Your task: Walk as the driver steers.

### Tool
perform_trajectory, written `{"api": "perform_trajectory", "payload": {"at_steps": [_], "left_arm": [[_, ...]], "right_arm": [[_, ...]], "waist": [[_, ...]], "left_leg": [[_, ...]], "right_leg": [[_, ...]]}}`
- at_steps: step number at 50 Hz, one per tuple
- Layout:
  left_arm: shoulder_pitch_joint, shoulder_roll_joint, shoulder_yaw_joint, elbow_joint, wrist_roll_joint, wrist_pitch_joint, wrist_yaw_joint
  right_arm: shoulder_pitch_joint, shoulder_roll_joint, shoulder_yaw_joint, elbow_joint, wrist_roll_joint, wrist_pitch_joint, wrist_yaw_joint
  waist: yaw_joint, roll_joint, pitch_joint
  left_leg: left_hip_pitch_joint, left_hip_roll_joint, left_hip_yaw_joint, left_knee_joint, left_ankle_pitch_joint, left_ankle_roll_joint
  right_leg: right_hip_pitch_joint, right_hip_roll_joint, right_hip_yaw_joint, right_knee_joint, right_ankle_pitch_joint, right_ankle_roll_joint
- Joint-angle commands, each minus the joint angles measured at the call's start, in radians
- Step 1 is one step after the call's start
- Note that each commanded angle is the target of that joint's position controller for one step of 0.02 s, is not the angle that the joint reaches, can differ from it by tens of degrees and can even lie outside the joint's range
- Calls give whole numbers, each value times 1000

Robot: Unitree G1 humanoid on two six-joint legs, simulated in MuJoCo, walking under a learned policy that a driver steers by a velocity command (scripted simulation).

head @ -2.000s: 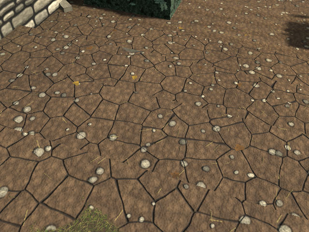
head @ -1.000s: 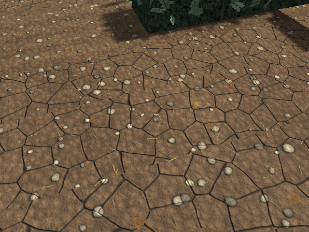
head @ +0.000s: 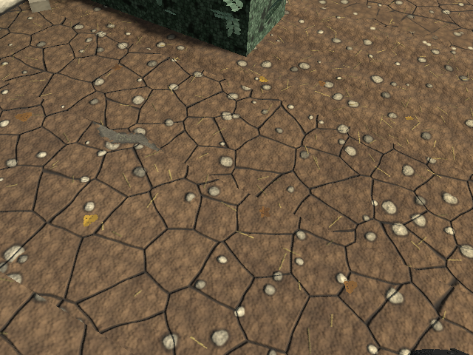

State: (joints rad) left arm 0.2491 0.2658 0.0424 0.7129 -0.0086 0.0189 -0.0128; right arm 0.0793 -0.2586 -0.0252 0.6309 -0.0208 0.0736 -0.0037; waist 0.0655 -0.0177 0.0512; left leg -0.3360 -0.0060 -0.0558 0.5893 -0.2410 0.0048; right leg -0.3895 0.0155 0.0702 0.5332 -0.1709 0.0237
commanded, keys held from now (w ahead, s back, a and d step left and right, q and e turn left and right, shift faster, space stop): e+shift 0.64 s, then shift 0.04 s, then w+shift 0.24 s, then w+q+shift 0.08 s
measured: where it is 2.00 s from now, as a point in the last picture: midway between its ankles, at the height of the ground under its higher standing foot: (395, 339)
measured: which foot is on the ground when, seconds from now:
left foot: down 0.00-0.38, up 0.40-0.92, down 0.94-1.00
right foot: up 0.00-0.36, down 0.38-0.94, up 0.96-1.00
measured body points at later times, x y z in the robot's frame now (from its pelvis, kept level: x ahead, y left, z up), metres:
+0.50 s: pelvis -0.01 -0.05 +0.01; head +0.03 -0.10 +0.45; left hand +0.24 +0.17 -0.06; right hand +0.04 -0.38 -0.11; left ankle +0.02 +0.11 -0.64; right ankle -0.03 -0.13 -0.73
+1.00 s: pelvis +0.07 -0.06 +0.00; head +0.08 -0.05 +0.45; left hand +0.35 +0.04 -0.09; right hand -0.02 -0.35 -0.09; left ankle +0.12 +0.04 -0.73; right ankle -0.03 -0.14 -0.70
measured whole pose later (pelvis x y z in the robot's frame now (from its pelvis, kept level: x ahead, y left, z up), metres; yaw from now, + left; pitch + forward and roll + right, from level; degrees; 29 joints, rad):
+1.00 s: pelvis +0.07 -0.06 +0.00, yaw -40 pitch +2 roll +1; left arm 0.27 0.27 0.02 0.58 -0.04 0.00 0.01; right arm 0.26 -0.29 -0.06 0.74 0.01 -0.10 0.04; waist -0.02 -0.04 -0.05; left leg -0.24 -0.07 -0.02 0.54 -0.35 0.04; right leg -0.38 0.10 0.20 0.85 -0.43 -0.05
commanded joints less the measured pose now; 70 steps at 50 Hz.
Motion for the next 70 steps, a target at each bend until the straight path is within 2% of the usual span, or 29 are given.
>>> {"api": "perform_trajectory", "payload": {"at_steps": [1, 2, 4, 6, 11, 15, 18, 19, 20, 21, 22, 24, 25, 34, 37, 43, 46, 48, 49, 50, 51, 53, 57, 58, 60, 61, 64, 66, 70], "left_arm": [[-98, 103, 25, -129, -23, -20, 6], [-100, 168, 45, -127, -26, -16, 21], [23, 175, 70, -64, -20, 17, 52], [64, 168, 81, -55, -14, 37, 68], [-53, 68, 38, -153, -16, 43, 33], [-14, 108, 48, -179, -20, 44, -2], [63, 117, 65, -170, -18, 51, -5], [108, 159, 85, -156, -10, 50, 9], [141, 335, 132, -175, -8, 45, 29], [143, 352, 124, -201, 31, 21, 15], [116, 320, 116, -205, 39, -2, 8], [15, 252, 94, -212, -6, -8, 23], [-22, 226, 82, -221, -23, 2, 35], [-10, 247, 71, -236, -8, 31, 77], [22, 227, 58, -217, -9, 22, 67], [13, 185, 35, -208, -6, -7, 33], [-37, 131, 12, -219, -16, -8, 31], [-32, 15, -24, -234, -11, -31, 23], [-69, 85, -2, -294, -46, -61, 23], [-129, 158, 19, -287, -50, -84, 22], [-153, 174, 26, -285, -46, -99, 16], [-172, 131, 18, -287, -9, -115, 9], [-226, 48, -3, -277, 5, -135, -5], [-220, 64, 8, -258, 12, -147, -17], [-223, 69, 12, -241, 4, -162, -25], [-340, 115, 37, -262, -7, -180, -32], [-530, 104, 36, -295, -11, -219, -58], [-549, 71, 24, -295, -1, -219, -80], [-388, 64, 31, -229, -49, -190, -79]], "right_arm": [[205, -262, -71, -10, -59, -3, -4], [121, -258, -74, -33, -54, -21, -14], [-8, -137, -42, -49, -23, -48, -31], [-44, -88, -29, -50, -2, -60, -43], [38, -118, -52, 4, 8, -36, -71], [31, -178, -81, 29, 22, -35, -54], [2, -180, -88, 47, 47, -41, -41], [51, -148, -85, 71, 45, -43, -34], [45, -97, -70, 25, -4, -45, -26], [-86, -97, -67, -25, -16, -56, -27], [-123, -132, -78, -23, 6, -61, -29], [-74, -150, -86, 16, 9, -59, -47], [-56, -158, -90, 24, 1, -56, -53], [-77, -147, -76, 50, 19, -68, -28], [-68, -139, -67, 49, 23, -84, -2], [-56, -140, -59, 22, 38, -162, 32], [118, -121, -62, 59, 44, -180, 29], [353, -174, -62, 94, 21, -182, 33], [350, -268, -89, 103, 21, -185, 51], [320, -235, -80, 83, 39, -184, 50], [305, -205, -66, 67, 43, -176, 42], [317, -182, -49, 53, 46, -164, 30], [342, -122, -29, 70, 50, -141, 5], [351, -128, -31, 67, 32, -146, 6], [338, -124, -34, 56, 53, -148, 4], [480, -111, -39, 114, 65, -144, -7], [642, -107, -44, 204, 77, -128, -35], [590, -87, -45, 210, 80, -110, -62], [452, -87, -63, 165, 83, -96, -69]], "waist": [[-122, 300, -133], [-105, 275, -55], [-39, 204, -24], [-26, 143, -57], [-92, 143, -119], [-78, 175, -138], [-27, 144, -140], [-19, 39, -138], [-39, -330, -121], [18, -302, -199], [24, -171, -192], [-37, -56, -140], [-58, -73, -141], [-44, -116, -161], [-23, -155, -162], [-16, -159, -44], [-117, -104, -44], [-149, 133, -113], [-129, 261, 6], [-136, 163, 82], [-134, 126, 96], [-134, 108, 75], [-141, 143, 30], [-136, 153, -20], [-124, 137, -28], [-199, 142, -18], [-274, 162, 28], [-260, 136, 50], [-165, 126, 28]], "left_leg": [[130, 409, -348, -345, -13, 259], [39, 387, -339, -382, -65, 292], [63, 279, -167, -347, 65, 214], [123, 279, -81, -292, 308, 200], [289, 312, 4, -247, 358, 208], [254, 345, 55, -211, 444, 193], [202, 333, 129, -95, 377, 107], [110, 263, 192, 57, 222, 33], [-235, 103, 272, 396, -262, -82], [-402, -16, 54, 605, -442, -96], [-443, -4, -22, 688, -387, -75], [-441, 21, -57, 654, -223, -51], [-403, 26, -67, 619, -172, -52], [-326, -49, -103, 342, -32, -71], [-221, -38, -55, 232, 12, -65], [-38, -25, 13, 39, -76, -9], [268, 10, 18, -146, 50, 44], [506, 258, -348, -224, -232, 157], [452, 373, -713, -370, -526, 293], [392, 377, -733, -398, -581, 310], [359, 334, -675, -397, -498, 291], [342, 252, -572, -405, -379, 269], [155, 128, -344, -405, -26, 242], [102, 131, -320, -376, 59, 245], [69, 112, -300, -337, 135, 250], [330, 135, -399, -275, 66, 247], [687, 190, -533, -169, 163, 251], [444, 136, -475, -115, 81, 227], [72, 74, -440, -34, -100, 160]], "right_leg": [[-210, 46, -1, 279, -442, -17], [-192, 9, 3, 478, -407, 4], [-240, 11, 4, 664, -312, 34], [-249, 5, 24, 744, -250, 57], [-224, -76, -41, 443, -183, 75], [-67, -71, -115, 257, -208, 26], [86, -40, -164, 21, -59, -46], [203, -34, -87, -88, 102, -94], [395, -289, 320, -115, 625, -233], [401, -384, 534, -161, 608, -407], [404, -359, 466, -180, 522, -392], [358, -273, 350, -161, 428, -288], [327, -247, 326, -161, 413, -261], [329, -165, 415, -173, 206, -221], [239, -125, 446, -255, -281, -219], [101, -129, 483, -258, -391, -243], [-69, -85, 458, -147, -397, -195], [-319, 92, 191, 403, -398, -81], [-581, 62, 96, 494, -349, -70], [-630, -16, 86, 551, -264, -65], [-617, -43, 79, 553, -168, -63], [-573, -71, 63, 499, -86, -43], [-275, -28, -23, 300, 95, 16], [-157, -15, -31, 381, 197, 18], [-93, -9, -43, 360, 186, 20], [-329, -34, 71, 275, 245, -4], [-686, -48, 129, 143, 153, -20], [-465, -50, 136, 23, 388, -9], [85, -71, 158, -44, 457, 19]]}}
Next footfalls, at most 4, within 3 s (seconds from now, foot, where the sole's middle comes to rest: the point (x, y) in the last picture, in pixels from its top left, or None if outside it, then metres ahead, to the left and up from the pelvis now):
0.38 right None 0.01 -0.15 -0.76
0.94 left None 0.14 0.02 -0.76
1.50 right None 0.31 -0.50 -0.92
1.90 left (357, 294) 0.76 -0.37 -0.92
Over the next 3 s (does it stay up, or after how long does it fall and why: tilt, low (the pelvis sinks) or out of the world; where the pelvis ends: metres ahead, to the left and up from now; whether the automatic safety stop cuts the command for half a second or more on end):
stays up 1.60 -0.50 -0.32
